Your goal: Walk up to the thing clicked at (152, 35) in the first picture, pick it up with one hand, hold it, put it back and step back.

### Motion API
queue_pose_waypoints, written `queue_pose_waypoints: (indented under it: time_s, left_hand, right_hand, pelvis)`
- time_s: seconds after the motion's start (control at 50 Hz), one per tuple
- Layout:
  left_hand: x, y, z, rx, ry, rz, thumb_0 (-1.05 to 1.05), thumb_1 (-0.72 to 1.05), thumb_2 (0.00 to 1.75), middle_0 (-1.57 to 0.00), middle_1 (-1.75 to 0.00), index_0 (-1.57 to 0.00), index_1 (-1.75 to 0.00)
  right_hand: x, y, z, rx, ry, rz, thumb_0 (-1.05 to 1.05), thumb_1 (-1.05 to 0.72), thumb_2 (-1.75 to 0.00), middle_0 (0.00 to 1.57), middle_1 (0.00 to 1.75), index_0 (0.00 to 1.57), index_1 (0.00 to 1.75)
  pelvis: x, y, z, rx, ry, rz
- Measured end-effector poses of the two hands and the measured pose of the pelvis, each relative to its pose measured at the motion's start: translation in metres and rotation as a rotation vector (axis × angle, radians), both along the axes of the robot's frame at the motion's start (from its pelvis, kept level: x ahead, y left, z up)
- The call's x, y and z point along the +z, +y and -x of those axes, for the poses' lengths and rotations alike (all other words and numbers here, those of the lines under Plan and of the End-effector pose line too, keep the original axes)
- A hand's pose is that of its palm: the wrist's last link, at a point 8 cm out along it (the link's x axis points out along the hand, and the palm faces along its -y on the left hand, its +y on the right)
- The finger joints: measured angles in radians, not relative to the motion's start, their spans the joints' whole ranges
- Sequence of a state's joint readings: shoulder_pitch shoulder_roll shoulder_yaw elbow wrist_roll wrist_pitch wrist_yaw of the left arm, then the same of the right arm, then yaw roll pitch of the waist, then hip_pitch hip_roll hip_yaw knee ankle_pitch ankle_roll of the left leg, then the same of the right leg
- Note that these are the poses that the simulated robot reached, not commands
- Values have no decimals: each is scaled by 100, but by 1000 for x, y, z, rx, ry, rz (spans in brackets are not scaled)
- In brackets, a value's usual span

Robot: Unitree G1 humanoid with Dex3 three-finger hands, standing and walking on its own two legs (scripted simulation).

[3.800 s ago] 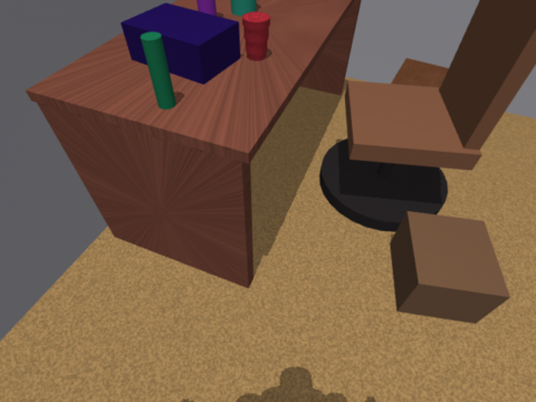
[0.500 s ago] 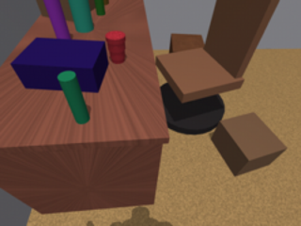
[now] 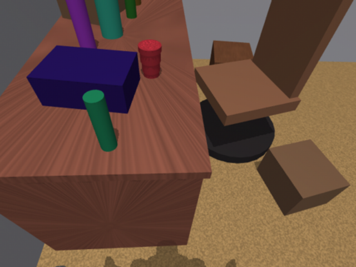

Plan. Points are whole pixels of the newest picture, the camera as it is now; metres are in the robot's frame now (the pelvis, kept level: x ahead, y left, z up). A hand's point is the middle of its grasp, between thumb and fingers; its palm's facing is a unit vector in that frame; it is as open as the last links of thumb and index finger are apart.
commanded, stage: walk up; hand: left
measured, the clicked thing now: (102, 123) +0.47 +0.20 +0.05
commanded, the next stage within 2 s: stand in 0.82 s
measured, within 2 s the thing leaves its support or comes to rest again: neither
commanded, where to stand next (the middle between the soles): +0.06 -0.01 m, yaw +2 degrees
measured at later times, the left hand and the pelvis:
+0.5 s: hand out of the picture +0.09 +0.26 -0.15, palm faces +0.03 -0.95 -0.32, open 7.4 cm; pelvis +0.00 +0.00 +0.00, yaw +1 degrees
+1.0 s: hand out of the picture +0.08 +0.25 -0.15, palm faces +0.02 -0.94 -0.33, open 7.4 cm; pelvis +0.00 +0.00 +0.00, yaw +1 degrees
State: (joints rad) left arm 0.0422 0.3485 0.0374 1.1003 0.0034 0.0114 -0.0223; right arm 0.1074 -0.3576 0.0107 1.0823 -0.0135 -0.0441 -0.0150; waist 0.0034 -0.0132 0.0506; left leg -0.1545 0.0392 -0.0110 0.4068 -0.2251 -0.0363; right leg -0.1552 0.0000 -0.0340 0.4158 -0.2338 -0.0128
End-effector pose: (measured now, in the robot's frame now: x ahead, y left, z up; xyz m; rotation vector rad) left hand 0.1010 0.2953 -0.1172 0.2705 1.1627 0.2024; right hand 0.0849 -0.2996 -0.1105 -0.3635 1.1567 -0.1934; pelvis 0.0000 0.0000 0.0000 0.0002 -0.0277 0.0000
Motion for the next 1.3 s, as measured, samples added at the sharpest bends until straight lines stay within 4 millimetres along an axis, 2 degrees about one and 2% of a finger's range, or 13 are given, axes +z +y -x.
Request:
queue_pose_waypoints:
  time_s: [0.14,0.38,0.84,1.1,1.3]
  left_hand:
    - [0,3,6,10,23,-1,0,90,90,-20,-30,-20,-30]
    - [-1,6,21,31,56,-8,0,90,90,-20,-30,-20,-30]
    - [-1,3,28,43,46,-3,0,90,90,-20,-30,-20,-30]
    - [5,6,36,23,63,-27,0,90,90,-20,-30,-20,-30]
    - [6,10,44,23,78,-39,0,90,90,-20,-30,-20,-30]
  right_hand:
    - [0,4,-6,6,4,-6,0,-90,-90,21,30,20,30]
    - [-3,6,1,1,34,-12,0,-90,-90,21,30,20,30]
    - [-3,3,11,-5,55,-7,0,-90,-90,21,30,20,30]
    - [-7,13,6,4,52,-45,0,-90,-90,21,30,20,30]
    - [-8,12,12,1,67,-50,0,-90,-90,21,30,20,30]
  pelvis:
    - [2,2,-2,5,1,0]
    - [2,3,-2,14,-2,2]
    - [2,1,1,27,-10,3]
    - [5,4,4,18,-13,1]
    - [6,4,5,18,-10,0]
